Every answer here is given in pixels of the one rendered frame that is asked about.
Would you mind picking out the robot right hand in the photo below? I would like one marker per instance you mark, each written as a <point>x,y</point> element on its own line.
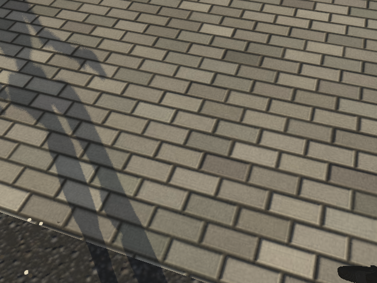
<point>358,274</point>

